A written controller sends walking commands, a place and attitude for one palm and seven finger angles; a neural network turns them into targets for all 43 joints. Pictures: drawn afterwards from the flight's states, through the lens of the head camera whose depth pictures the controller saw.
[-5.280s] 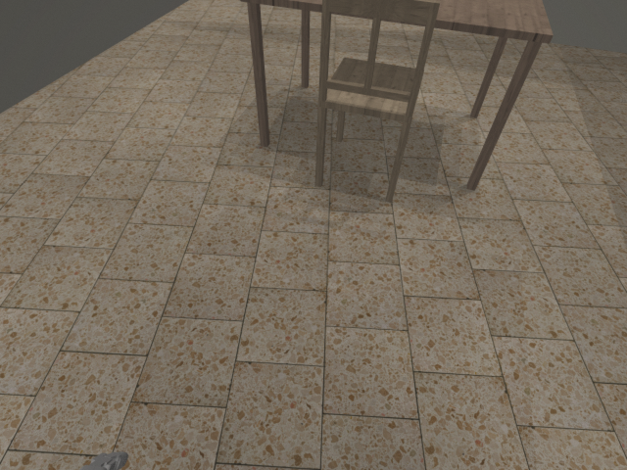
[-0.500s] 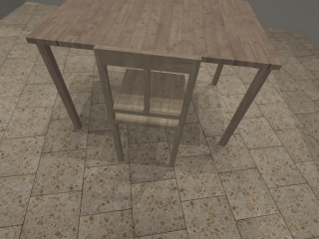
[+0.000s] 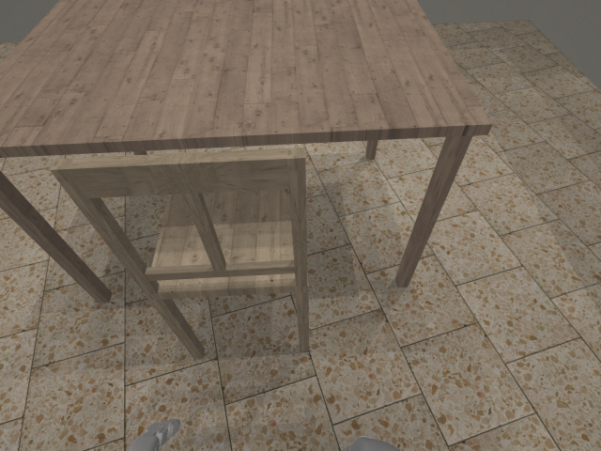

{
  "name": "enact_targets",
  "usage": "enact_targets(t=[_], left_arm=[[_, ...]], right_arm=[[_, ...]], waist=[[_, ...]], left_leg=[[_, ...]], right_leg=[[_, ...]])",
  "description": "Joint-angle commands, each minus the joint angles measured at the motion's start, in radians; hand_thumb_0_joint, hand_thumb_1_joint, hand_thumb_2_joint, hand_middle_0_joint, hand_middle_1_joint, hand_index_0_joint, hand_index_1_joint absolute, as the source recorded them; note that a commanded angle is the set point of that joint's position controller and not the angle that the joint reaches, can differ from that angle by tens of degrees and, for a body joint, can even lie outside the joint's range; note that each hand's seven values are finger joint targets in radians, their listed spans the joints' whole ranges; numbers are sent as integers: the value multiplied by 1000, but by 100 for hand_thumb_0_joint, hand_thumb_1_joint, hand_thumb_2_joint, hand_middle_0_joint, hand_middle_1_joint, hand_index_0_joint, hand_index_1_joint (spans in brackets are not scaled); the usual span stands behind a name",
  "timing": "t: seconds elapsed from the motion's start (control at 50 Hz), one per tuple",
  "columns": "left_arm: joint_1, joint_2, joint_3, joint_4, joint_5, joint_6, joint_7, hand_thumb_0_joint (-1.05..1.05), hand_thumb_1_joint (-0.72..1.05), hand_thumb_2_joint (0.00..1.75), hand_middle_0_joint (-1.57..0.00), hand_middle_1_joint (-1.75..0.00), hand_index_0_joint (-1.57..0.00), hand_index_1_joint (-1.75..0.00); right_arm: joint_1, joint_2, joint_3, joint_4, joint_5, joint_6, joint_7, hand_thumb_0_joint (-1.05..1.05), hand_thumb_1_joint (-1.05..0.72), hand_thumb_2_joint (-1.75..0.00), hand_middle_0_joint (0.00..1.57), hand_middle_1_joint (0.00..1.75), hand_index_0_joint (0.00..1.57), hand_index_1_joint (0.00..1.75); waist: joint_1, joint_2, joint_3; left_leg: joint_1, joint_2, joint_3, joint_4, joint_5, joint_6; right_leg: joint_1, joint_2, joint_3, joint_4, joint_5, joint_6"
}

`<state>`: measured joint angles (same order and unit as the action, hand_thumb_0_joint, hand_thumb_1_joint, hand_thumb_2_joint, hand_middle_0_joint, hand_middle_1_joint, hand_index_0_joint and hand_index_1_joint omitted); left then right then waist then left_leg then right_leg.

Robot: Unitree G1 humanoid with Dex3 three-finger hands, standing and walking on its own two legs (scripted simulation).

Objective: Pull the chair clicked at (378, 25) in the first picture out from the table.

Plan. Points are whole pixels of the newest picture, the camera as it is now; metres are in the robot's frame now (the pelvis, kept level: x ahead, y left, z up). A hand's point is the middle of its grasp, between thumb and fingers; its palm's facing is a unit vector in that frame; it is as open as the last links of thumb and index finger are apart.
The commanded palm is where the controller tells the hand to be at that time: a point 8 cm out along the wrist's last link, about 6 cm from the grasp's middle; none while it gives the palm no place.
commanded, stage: come to a stop and stand still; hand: left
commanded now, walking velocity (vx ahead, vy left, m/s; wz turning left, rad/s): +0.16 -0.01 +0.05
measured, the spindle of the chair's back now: (207, 233) +0.50 +0.19 -0.09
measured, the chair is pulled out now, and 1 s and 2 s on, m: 0.00 0.00 0.00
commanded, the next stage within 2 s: look again from close up in 1.18 s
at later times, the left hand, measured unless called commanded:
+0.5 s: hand out of the picture +0.08 +0.18 -0.16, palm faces +0.04 -0.98 -0.20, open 7.3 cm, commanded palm none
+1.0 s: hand out of the picture +0.03 +0.12 -0.15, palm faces +0.02 -0.98 -0.20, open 7.3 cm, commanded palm none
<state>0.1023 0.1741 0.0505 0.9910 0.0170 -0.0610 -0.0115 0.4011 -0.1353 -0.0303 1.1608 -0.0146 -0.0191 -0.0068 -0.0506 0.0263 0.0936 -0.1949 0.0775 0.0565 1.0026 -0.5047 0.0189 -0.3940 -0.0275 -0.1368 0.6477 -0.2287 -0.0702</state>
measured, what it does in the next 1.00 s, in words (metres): steps on the spot: left foot, then right foot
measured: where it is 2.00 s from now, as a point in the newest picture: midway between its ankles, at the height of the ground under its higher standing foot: outside the picture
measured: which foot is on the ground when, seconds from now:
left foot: up 0.00-0.28, down 0.30-0.68, up 0.70-0.84, down 0.86-1.00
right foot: down 0.00-0.36, up 0.38-0.62, down 0.64-1.00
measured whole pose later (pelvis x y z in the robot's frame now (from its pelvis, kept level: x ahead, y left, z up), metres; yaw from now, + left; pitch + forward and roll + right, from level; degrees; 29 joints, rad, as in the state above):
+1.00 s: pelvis +0.01 -0.05 +0.02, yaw -1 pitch -2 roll +0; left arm 0.24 0.16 0.01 1.12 0.01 0.00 0.03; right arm 0.27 -0.16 -0.01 1.16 -0.02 0.02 -0.03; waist 0.00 0.00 0.05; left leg -0.19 0.06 -0.01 0.42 -0.20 -0.06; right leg -0.18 0.03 -0.07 0.46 -0.25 -0.05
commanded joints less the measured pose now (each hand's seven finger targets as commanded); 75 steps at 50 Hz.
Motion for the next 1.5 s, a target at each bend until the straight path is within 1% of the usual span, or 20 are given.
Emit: enact_targets(t=[0.0,0.06,0.2,0.24,0.28,0.34,0.44,0.52,0.58,0.64,0.68,0.92,1.22,1.24,1.26,1.28,1.3,1.36,1.44,1.48], left_arm=[[136,127,24,7,-11,10,27,0,90,90,-20,-30,-20,-30],[113,91,7,9,-3,-1,32,0,90,90,-20,-30,-20,-30],[145,97,-4,44,-3,21,47,0,90,90,-20,-30,-20,-30],[143,102,-4,50,-11,35,53,0,90,90,-20,-30,-20,-30],[182,68,-5,41,-16,56,57,0,90,90,-20,-30,-20,-30],[206,70,-8,50,-11,83,59,0,90,90,-20,-30,-20,-30],[227,76,2,45,-6,100,56,0,90,90,-20,-30,-20,-30],[230,57,-2,30,-4,95,53,0,90,90,-20,-30,-20,-30],[284,59,-6,49,2,84,54,0,90,90,-20,-30,-20,-30],[182,178,-3,16,8,70,54,0,90,90,-20,-30,-20,-30],[132,152,-6,10,8,64,54,0,90,90,-20,-30,-20,-30],[192,110,-18,100,-16,53,47,0,90,90,-20,-30,-20,-30],[221,77,-17,114,-12,60,44,0,90,90,-20,-30,-20,-30],[224,72,-17,117,-12,58,44,0,90,90,-20,-30,-20,-30],[317,79,-32,133,9,12,85,0,90,90,-20,-30,-20,-30],[279,148,-24,86,3,6,75,0,90,90,-20,-30,-20,-30],[234,156,-20,64,3,7,63,0,90,90,-20,-30,-20,-30],[186,111,-17,38,1,15,62,0,90,90,-20,-30,-20,-30],[237,53,-31,40,-2,41,55,0,90,90,-20,-30,-20,-30],[264,45,-36,49,0,42,50,0,90,90,-20,-30,-20,-30]], right_arm=[[-8,-65,-24,-86,-4,-12,-8,0,-90,-90,20,30,20,30],[42,-40,-15,-70,-10,8,-10,0,-90,-90,20,30,20,30],[-55,-20,11,-85,9,12,-23,0,-90,-90,20,30,20,30],[-50,-54,3,-85,11,16,-26,0,-90,-90,20,30,20,30],[-80,-136,-10,-112,3,10,-33,0,-90,-90,20,30,20,30],[-165,-161,-13,-135,2,21,-43,0,-90,-90,20,30,20,30],[-222,-196,-33,-173,-6,34,-48,0,-90,-90,20,30,20,30],[-228,-220,-53,-187,-7,44,-39,0,-90,-90,20,30,20,30],[-232,-199,-55,-183,2,49,-27,0,-90,-90,20,30,20,30],[-256,-99,-35,-205,11,58,-10,0,-90,-90,20,30,20,30],[-276,-104,-36,-188,2,69,-9,0,-90,-90,20,30,20,30],[-133,-103,13,-46,1,23,-30,0,-90,-90,20,30,20,30],[-20,-69,14,-22,-4,26,-29,0,-90,-90,20,30,20,30],[-17,-65,14,-23,-3,24,-29,0,-90,-90,20,30,20,30],[-145,-96,20,-87,-3,-4,-16,0,-90,-90,20,30,20,30],[-69,-42,17,-127,5,11,-11,0,-90,-90,20,30,20,30],[-70,-46,15,-123,-3,22,-6,0,-90,-90,20,30,20,30],[23,-56,17,-117,-2,6,-3,0,-90,-90,20,30,20,30],[-30,-103,19,-138,-5,-12,-12,0,-90,-90,20,30,20,30],[-60,-116,17,-152,-3,-13,-15,0,-90,-90,20,30,20,30]], waist=[[51,-73,-71],[-1,-83,-79],[42,-89,-142],[28,-112,-127],[57,26,-111],[78,180,-62],[70,131,-134],[56,90,-208],[72,54,-219],[45,-240,-82],[45,-253,-30],[65,26,-44],[54,-38,34],[53,-43,28],[100,-26,41],[32,-53,-70],[37,-11,-67],[-6,-70,-78],[50,104,6],[65,60,29]], left_leg=[[-274,42,-61,247,126,9],[-213,42,-32,111,157,-20],[-76,-12,-7,-390,241,-60],[26,-4,-25,-557,442,-54],[69,142,-135,-578,885,17],[-30,223,-211,-680,941,119],[65,247,-200,-649,970,188],[119,222,-165,-613,899,166],[42,143,-122,-552,607,87],[-93,-49,-18,-417,134,-41],[-75,-33,-62,-315,93,-35],[13,22,-103,-633,404,-30],[-33,-3,-89,-658,244,-26],[-31,-2,-92,-660,251,-25],[-138,-11,-39,-415,264,-53],[-102,-20,-70,-357,125,-33],[-79,-22,-49,-345,128,-29],[8,-30,-49,-471,247,-19],[-178,48,-190,-670,182,25],[-213,44,-205,-714,105,34]], right_leg=[[174,-278,320,-416,139,-122],[101,-232,172,-423,295,-110],[236,-202,150,-289,636,-96],[193,-182,146,-222,537,-45],[138,-87,109,-162,261,37],[171,-24,78,-16,-150,75],[58,-7,143,203,-307,81],[77,-2,120,107,-255,92],[217,-4,99,-201,-12,97],[96,-274,386,-391,88,-37],[8,-246,369,-414,28,-76],[200,-86,221,-338,39,46],[112,-77,234,-409,-213,40],[113,-75,233,-401,-200,40],[173,-155,303,-343,378,76],[170,-234,345,-373,189,9],[134,-230,342,-400,53,-30],[45,-132,233,-327,-174,-25],[151,-30,143,-192,-129,31],[184,-27,136,-187,-81,38]])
